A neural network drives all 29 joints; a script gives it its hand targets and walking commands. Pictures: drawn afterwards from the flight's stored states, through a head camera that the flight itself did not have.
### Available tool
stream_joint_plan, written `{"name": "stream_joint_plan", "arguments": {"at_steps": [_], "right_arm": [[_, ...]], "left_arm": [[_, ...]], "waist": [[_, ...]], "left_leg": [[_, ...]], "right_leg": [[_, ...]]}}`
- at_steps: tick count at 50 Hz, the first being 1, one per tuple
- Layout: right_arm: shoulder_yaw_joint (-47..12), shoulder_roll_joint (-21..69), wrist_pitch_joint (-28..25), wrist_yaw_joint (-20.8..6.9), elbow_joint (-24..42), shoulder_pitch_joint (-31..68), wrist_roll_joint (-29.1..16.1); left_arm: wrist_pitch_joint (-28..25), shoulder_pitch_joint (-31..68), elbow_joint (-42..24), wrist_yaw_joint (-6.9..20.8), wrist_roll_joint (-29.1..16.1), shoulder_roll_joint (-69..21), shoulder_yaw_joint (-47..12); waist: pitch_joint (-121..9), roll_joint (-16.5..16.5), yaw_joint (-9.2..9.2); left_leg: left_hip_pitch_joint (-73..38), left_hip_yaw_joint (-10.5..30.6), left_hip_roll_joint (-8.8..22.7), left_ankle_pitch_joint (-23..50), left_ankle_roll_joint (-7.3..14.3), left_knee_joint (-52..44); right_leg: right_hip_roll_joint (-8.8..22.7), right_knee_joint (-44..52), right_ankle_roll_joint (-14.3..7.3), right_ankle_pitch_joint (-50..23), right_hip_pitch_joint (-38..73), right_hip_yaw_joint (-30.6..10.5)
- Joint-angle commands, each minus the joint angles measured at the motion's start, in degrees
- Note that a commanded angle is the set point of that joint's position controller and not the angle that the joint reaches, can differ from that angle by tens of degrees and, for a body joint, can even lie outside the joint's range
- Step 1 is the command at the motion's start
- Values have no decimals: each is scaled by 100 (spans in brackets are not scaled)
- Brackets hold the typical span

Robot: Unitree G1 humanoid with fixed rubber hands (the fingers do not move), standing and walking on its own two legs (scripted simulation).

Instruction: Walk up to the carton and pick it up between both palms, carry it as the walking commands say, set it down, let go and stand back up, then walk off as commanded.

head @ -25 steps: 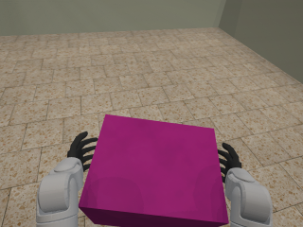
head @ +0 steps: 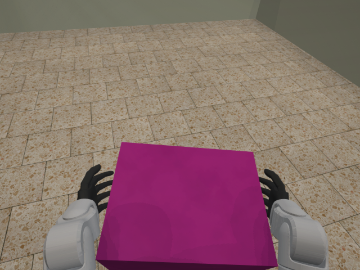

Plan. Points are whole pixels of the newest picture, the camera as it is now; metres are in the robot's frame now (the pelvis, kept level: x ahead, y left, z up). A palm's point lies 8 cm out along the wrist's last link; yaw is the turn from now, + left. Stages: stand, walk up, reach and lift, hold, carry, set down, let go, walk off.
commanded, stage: carry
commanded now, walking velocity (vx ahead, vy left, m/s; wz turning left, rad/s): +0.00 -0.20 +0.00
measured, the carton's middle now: (182, 215) +0.26 +0.01 -0.01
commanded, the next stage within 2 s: none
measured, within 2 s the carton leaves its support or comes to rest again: neither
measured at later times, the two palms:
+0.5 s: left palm (99, 191) +0.26 +0.18 +0.08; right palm (281, 199) +0.26 -0.19 +0.08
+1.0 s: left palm (104, 186) +0.28 +0.17 +0.08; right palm (282, 193) +0.28 -0.20 +0.08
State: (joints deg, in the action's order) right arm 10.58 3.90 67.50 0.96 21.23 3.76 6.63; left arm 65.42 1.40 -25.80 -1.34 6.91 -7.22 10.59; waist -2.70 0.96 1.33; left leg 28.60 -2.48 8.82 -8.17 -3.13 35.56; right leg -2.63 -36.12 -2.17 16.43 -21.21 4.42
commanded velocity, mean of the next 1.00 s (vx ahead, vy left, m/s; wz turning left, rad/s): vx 0.00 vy -0.20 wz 0.00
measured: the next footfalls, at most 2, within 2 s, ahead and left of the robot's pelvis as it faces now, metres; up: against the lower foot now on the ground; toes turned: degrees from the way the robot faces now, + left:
left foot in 1.64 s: +0.07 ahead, +0.08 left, +0.00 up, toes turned +11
right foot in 1.78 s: +0.09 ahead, -0.17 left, +0.00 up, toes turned -7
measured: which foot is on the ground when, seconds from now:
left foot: down 0.00-1.00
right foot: down 0.00-1.00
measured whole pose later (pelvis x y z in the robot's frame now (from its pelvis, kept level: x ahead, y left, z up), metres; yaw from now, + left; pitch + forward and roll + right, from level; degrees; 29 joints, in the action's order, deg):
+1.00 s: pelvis +0.03 -0.01 +0.00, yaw +0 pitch +3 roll -1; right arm 11.0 4.4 67.4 1.5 23.2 3.1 6.8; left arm 64.7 1.9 -25.7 -0.8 7.0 -7.3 10.2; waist -2.8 0.2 0.5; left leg 27.5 -3.6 9.0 -12.5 -3.2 36.1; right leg -2.4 -36.4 -3.0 19.3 -20.2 4.1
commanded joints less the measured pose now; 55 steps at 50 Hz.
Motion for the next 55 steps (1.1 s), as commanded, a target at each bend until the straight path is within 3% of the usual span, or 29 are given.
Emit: {"name": "stream_joint_plan", "arguments": {"at_steps": [1, 3, 8, 10, 12, 14, 19, 20, 21, 24, 25, 27, 29, 31, 32, 33, 35, 36, 37, 39, 41, 43, 44, 45, 47, 48, 50, 52, 55], "right_arm": [[-4400, 4410, -95, -1401, 881, 2723, -2410], [-4393, 4406, -103, -1394, 879, 2710, -2378], [-4423, 4394, -97, -1399, 817, 2734, -2408], [-4477, 4416, -100, -1402, 852, 2773, -2432], [-4535, 4447, -106, -1413, 935, 2834, -2467], [-4550, 4459, -99, -1421, 968, 2882, -2484], [-4506, 4435, -68, -1437, 848, 2795, -2507], [-4516, 4436, -68, -1434, 844, 2790, -2506], [-4532, 4446, -71, -1430, 857, 2800, -2502], [-4601, 4484, -83, -1417, 1008, 2896, -2517], [-4597, 4488, -81, -1412, 1020, 2917, -2511], [-4558, 4511, -71, -1408, 960, 2829, -2500], [-4515, 4485, -64, -1411, 888, 2740, -2482], [-4492, 4441, -67, -1403, 857, 2700, -2465], [-4499, 4435, -71, -1396, 857, 2707, -2455], [-4514, 4445, -76, -1390, 874, 2730, -2447], [-4580, 4494, -89, -1384, 987, 2814, -2468], [-4604, 4485, -91, -1383, 1041, 2881, -2477], [-4599, 4492, -89, -1382, 1044, 2902, -2478], [-4563, 4515, -83, -1386, 982, 2794, -2482], [-4525, 4490, -80, -1394, 905, 2680, -2467], [-4498, 4429, -86, -1389, 870, 2627, -2448], [-4506, 4416, -89, -1382, 867, 2650, -2437], [-4523, 4423, -92, -1378, 881, 2690, -2429], [-4610, 4474, -104, -1379, 1026, 2816, -2472], [-4641, 4473, -104, -1383, 1083, 2906, -2485], [-4624, 4509, -97, -1384, 1030, 2890, -2493], [-4574, 4506, -88, -1400, 964, 2731, -2508], [-4498, 4412, -94, -1396, 860, 2579, -2448]], "left_arm": [[143, 2565, -180, 1398, -2472, -4472, -4732], [143, 2518, -160, 1416, -2454, -4441, -4715], [155, 2506, -173, 1412, -2388, -4407, -4710], [142, 2513, -143, 1406, -2376, -4436, -4700], [126, 2495, -127, 1397, -2362, -4468, -4674], [129, 2438, -129, 1386, -2333, -4470, -4646], [167, 2432, -213, 1350, -2287, -4387, -4664], [167, 2430, -190, 1350, -2290, -4403, -4673], [162, 2440, -165, 1353, -2300, -4423, -4675], [142, 2455, -147, 1367, -2345, -4500, -4662], [146, 2437, -142, 1368, -2343, -4512, -4655], [157, 2426, -204, 1361, -2335, -4444, -4656], [177, 2419, -248, 1355, -2328, -4388, -4671], [186, 2421, -230, 1355, -2332, -4375, -4700], [184, 2413, -191, 1359, -2336, -4392, -4706], [174, 2423, -155, 1367, -2346, -4414, -4701], [146, 2472, -147, 1381, -2378, -4451, -4678], [142, 2453, -141, 1384, -2385, -4505, -4675], [143, 2452, -143, 1380, -2379, -4520, -4672], [147, 2415, -222, 1367, -2361, -4442, -4671], [164, 2394, -283, 1356, -2346, -4374, -4686], [174, 2387, -257, 1352, -2341, -4352, -4718], [171, 2363, -200, 1356, -2338, -4373, -4721], [159, 2364, -150, 1364, -2342, -4400, -4707], [124, 2448, -142, 1381, -2375, -4440, -4665], [118, 2432, -133, 1379, -2374, -4504, -4665], [126, 2462, -190, 1365, -2380, -4495, -4684], [129, 2348, -252, 1346, -2323, -4401, -4653], [163, 2382, -306, 1340, -2326, -4331, -4720]], "waist": [[-1223, -194, -122], [-1202, -219, -131], [-1307, 495, -103], [-1336, 228, -102], [-1328, -339, -117], [-1288, -431, -125], [-1414, 572, -100], [-1433, 598, -94], [-1430, 448, -93], [-1366, -583, -114], [-1333, -622, -118], [-1378, -330, -125], [-1457, 194, -113], [-1516, 648, -104], [-1516, 671, -93], [-1491, 485, -87], [-1418, -499, -103], [-1334, -780, -103], [-1307, -759, -109], [-1368, -408, -118], [-1503, 234, -107], [-1580, 800, -106], [-1575, 860, -85], [-1524, 659, -69], [-1386, -686, -89], [-1275, -970, -90], [-1303, -722, -112], [-1393, -394, -108], [-1562, 1021, -113]], "left_leg": [[-1128, -74, 138, -694, 84, -289], [-1323, -100, 142, -441, 102, -221], [-998, 646, 653, -851, 257, -947], [-805, 386, 461, -884, 170, -780], [-893, -148, 96, -484, 59, -231], [-1139, -260, 48, -178, 57, -82], [-1082, 636, 727, -251, 272, -836], [-974, 668, 749, -413, 285, -894], [-857, 532, 646, -553, 244, -816], [-854, -308, 29, -363, 43, 11], [-977, -340, -3, -253, 43, 44], [-1265, -243, 145, 134, 81, -75], [-1346, 165, 493, 376, 190, -389], [-1249, 684, 853, 240, 346, -770], [-1122, 709, 869, 37, 360, -827], [-964, 532, 724, -208, 300, -727], [-772, -228, 118, -444, 84, 2], [-774, -383, -37, -515, 44, 150], [-913, -401, -64, -408, 49, 143], [-1290, -322, 103, 157, 81, -40], [-1449, 151, 536, 669, 211, -355], [-1390, 794, 1000, 630, 428, -789], [-1235, 826, 1027, 388, 448, -861], [-1013, 604, 847, 23, 362, -760], [-636, -333, 48, -635, 54, 168], [-608, -443, -116, -870, 22, 288], [-997, -504, -132, -366, 65, 164], [-1493, -362, 133, 211, 92, -192], [-1620, 898, 1190, 974, 485, -864]], "right_leg": [[836, 1320, -171, 676, -328, -676], [840, 1223, -141, 538, -455, -540], [611, 632, -28, 237, -80, -364], [736, 910, -99, 227, 122, -575], [971, 1263, -194, 144, 56, -758], [989, 1158, -198, -121, -113, -583], [656, 407, 4, -218, 52, -321], [654, 451, -4, -147, 152, -382], [712, 622, -42, -152, 250, -500], [1113, 1201, -225, -639, 204, -838], [1105, 1133, -238, -847, 117, -734], [964, 836, -158, -1055, 33, -470], [778, 458, -31, -886, 36, -281], [632, 227, 59, -471, 73, -285], [623, 311, 48, -302, 164, -346], [691, 547, -2, -295, 274, -484], [1089, 1169, -173, -771, 349, -948], [1193, 1208, -247, -1077, 285, -928], [1165, 1120, -269, -1310, 206, -805], [984, 775, -171, -1447, 99, -466], [764, 325, -2, -1157, 87, -231], [584, 33, 111, -475, 61, -224], [558, 157, 93, -163, 165, -284], [622, 502, 31, -85, 313, -433], [1197, 1318, -203, -832, 445, -1145], [1304, 1324, -315, -1245, 374, -1106], [1139, 993, -304, -1854, 281, -709], [932, 640, -153, -1630, 67, -382], [537, -170, 164, -355, -95, -142]]}}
